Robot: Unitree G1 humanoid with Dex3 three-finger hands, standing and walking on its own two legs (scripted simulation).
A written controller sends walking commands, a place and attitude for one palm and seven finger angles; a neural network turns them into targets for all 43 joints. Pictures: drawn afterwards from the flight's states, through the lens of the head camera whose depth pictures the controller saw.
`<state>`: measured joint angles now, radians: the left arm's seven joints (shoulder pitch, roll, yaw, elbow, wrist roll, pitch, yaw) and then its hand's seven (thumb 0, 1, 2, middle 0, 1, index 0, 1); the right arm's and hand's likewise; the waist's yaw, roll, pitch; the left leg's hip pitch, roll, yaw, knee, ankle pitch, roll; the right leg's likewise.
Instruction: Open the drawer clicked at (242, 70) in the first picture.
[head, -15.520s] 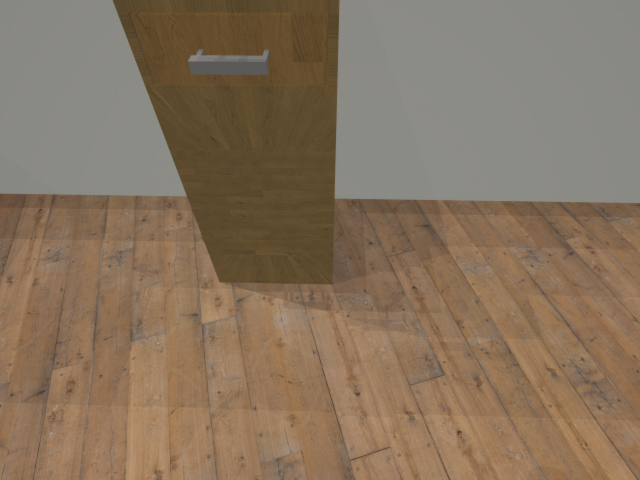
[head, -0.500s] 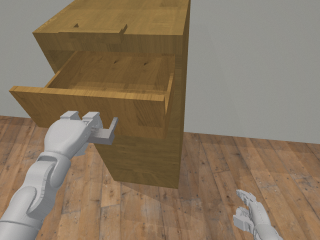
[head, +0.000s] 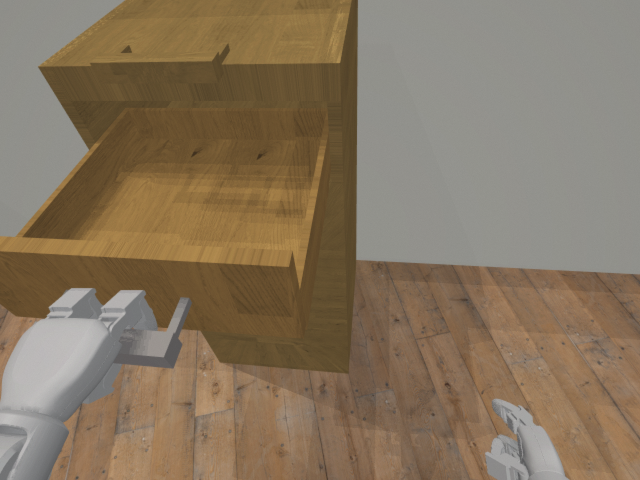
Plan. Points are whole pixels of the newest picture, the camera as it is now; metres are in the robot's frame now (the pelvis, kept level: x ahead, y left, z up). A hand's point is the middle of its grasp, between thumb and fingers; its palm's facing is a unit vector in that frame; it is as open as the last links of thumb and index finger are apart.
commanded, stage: pull the drawer open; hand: left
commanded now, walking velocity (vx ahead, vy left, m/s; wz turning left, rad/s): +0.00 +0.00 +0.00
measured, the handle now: (113, 323) +0.24 +0.25 +0.12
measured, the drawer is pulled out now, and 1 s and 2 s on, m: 0.29 0.30 0.30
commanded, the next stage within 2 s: open the thumb to release the handle in 0.30 s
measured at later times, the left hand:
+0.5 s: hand (81, 385) +0.18 +0.27 +0.10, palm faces +0.05 -0.04 -1.00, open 5.9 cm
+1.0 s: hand (76, 386) +0.18 +0.27 +0.10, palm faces +0.06 -0.06 -1.00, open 13.2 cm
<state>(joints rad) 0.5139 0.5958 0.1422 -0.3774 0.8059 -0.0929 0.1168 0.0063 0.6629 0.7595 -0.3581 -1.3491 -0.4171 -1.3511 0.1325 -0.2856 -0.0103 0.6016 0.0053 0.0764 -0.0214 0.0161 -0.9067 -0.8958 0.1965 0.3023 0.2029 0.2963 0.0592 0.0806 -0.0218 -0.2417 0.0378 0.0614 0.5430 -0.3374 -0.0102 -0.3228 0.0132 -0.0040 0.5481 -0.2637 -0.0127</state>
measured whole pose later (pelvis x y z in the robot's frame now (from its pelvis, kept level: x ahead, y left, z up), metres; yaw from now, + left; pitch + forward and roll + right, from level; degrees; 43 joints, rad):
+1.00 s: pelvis -0.01 +0.01 +0.00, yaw +3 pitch +0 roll +0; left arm 0.38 0.54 0.07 -0.34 0.87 -0.02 0.08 0.00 -0.39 0.34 -0.35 -1.23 -0.33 -1.21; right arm 0.09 -0.26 0.03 0.62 -0.01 0.07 -0.03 0.02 -0.91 -0.90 0.20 0.30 0.20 0.30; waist 0.10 0.10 -0.01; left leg -0.22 0.01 0.02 0.54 -0.31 0.00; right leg -0.27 -0.02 -0.04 0.52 -0.24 0.00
